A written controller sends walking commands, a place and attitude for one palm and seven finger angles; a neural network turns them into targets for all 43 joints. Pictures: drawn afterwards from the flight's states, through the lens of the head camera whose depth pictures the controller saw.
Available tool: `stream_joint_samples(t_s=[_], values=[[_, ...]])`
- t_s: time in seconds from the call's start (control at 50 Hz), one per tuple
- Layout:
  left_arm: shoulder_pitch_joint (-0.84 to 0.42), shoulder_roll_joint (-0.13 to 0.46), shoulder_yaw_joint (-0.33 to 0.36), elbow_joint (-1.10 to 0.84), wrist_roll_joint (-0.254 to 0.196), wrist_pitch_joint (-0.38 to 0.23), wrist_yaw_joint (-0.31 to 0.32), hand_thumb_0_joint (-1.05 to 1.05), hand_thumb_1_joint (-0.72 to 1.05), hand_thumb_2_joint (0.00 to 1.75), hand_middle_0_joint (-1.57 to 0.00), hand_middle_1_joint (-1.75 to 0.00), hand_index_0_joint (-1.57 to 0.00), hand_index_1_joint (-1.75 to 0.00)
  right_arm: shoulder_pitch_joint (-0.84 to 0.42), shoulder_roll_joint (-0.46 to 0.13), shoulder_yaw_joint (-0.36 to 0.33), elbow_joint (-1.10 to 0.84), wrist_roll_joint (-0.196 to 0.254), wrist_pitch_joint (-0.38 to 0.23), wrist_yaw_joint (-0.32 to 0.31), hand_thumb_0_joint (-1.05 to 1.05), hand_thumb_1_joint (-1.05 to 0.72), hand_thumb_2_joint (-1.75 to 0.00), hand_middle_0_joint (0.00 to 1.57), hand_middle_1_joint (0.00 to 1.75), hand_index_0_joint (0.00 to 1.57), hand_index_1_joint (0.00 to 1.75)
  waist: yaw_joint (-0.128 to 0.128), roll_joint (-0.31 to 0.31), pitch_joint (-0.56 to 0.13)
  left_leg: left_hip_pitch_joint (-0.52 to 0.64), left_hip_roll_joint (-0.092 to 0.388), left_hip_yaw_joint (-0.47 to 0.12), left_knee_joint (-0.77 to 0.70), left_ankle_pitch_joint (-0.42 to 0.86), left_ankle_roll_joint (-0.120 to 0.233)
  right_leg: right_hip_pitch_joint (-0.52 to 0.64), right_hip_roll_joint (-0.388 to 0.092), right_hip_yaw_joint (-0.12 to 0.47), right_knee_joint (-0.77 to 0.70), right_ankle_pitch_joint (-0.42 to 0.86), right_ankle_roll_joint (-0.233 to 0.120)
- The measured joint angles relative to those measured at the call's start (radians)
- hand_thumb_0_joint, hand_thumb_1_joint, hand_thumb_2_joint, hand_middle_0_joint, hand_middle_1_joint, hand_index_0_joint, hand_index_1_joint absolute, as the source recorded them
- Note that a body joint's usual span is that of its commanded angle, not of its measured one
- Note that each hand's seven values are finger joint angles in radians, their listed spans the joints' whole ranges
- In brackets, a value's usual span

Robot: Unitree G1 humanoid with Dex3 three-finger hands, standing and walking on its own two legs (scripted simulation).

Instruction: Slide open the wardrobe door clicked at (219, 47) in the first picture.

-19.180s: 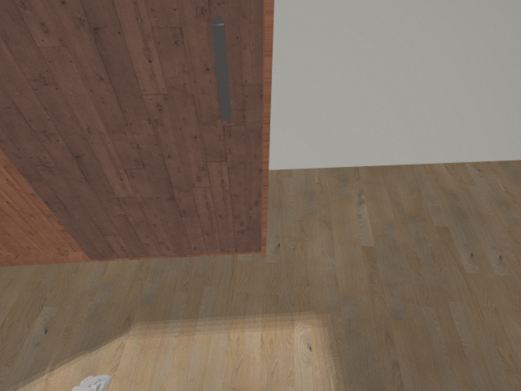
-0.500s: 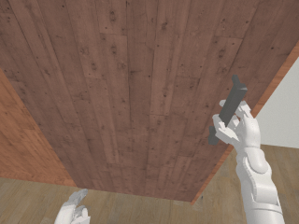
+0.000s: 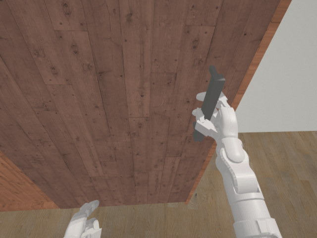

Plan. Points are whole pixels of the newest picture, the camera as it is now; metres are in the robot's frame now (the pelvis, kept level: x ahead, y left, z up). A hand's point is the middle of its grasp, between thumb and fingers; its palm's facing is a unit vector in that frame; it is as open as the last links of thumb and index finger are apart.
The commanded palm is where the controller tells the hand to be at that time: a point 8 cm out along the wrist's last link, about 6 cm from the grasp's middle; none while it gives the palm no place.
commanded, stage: tug the door sideways, standing still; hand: right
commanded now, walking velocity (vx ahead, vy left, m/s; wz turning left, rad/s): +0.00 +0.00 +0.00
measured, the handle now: (204, 106) +0.42 -0.09 +0.13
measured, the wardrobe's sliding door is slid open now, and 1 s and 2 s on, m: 0.00 0.01 0.18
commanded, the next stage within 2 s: step sideways, sliding the door along in 0.40 s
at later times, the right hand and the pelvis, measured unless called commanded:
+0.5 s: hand (197, 122) +0.36 -0.07 +0.13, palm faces -0.04 +1.00 -0.03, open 6.1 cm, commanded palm +0.34 -0.11 +0.13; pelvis -0.02 -0.01 +0.00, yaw -1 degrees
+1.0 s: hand (192, 120) +0.37 -0.06 +0.13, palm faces +0.16 +0.98 -0.07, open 6.1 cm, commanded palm +0.34 -0.04 +0.13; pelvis -0.02 +0.08 +0.00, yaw -2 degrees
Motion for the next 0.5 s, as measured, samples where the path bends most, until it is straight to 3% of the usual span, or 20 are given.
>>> stream_joint_samples(t_s=[0.5], values=[[0.051,0.017,0.008,0.045,-0.007,-0.016,-0.012,0.02,0.90,0.90,-0.20,-0.30,-0.20,-0.30,-0.140,-0.005,0.046,0.188,0.011,-0.076,-0.039,0.00,-0.75,-0.81,0.29,1.39,0.24,1.40,0.002,0.006,0.009,-0.049,0.011,0.008,0.043,0.010,-0.004,-0.060,0.010,0.008,0.056,0.007,-0.006]])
